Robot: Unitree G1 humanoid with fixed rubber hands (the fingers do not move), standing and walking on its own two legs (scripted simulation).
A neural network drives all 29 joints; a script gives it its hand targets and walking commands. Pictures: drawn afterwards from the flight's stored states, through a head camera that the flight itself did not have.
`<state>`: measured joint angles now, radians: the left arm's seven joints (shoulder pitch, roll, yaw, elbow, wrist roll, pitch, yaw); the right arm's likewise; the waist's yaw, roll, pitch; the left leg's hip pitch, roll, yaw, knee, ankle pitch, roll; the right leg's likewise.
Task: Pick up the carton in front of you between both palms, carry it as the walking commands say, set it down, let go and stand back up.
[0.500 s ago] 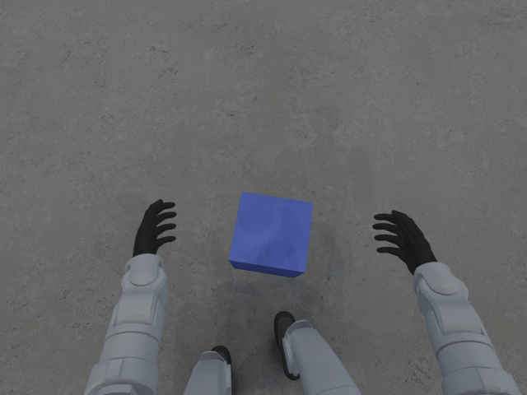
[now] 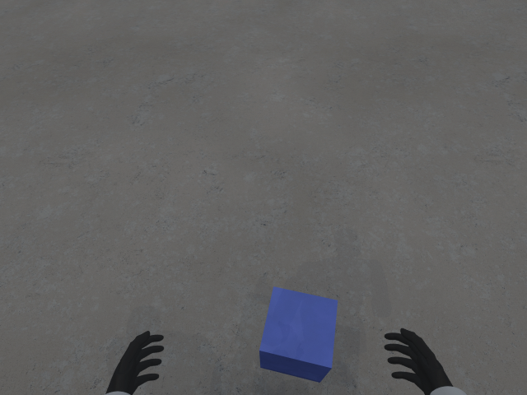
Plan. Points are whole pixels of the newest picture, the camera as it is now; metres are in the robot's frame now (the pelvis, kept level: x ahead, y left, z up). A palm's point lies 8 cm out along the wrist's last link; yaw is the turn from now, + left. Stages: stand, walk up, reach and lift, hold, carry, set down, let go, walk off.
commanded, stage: let go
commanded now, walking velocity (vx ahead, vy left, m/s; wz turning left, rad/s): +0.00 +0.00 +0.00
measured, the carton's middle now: (297, 335) +0.39 -0.10 -0.65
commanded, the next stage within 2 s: stand in 0.46 s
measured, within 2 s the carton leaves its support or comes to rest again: neither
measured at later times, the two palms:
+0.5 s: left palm out of the picture +0.16 +0.23 -0.07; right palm (446, 383) +0.16 -0.25 -0.07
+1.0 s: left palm out of the picture +0.11 +0.27 -0.09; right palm (472, 389) +0.15 -0.31 -0.11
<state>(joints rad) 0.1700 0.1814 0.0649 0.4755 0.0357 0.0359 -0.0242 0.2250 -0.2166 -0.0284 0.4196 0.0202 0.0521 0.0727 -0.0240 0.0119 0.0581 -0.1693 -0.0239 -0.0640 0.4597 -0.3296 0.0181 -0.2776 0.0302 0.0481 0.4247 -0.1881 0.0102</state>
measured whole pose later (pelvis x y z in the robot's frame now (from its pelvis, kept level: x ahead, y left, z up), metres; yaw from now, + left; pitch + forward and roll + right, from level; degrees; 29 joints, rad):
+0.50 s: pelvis +0.00 -0.01 +0.00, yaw +0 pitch -2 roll -1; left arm 0.20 0.21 0.02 0.53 0.02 0.07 -0.01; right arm 0.22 -0.25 -0.03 0.43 -0.03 0.17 0.00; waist -0.01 0.03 0.04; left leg -0.10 -0.02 -0.06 0.50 -0.37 0.01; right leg -0.22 0.04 0.04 0.50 -0.24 0.00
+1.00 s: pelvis +0.02 -0.03 +0.00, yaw +3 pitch -1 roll +0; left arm 0.16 0.32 0.05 0.84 0.03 0.00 0.02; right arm 0.21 -0.36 -0.02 0.74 -0.03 0.01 -0.03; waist 0.01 0.06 0.02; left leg -0.10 0.00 -0.11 0.47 -0.36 -0.02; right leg -0.22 0.04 -0.02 0.50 -0.27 -0.03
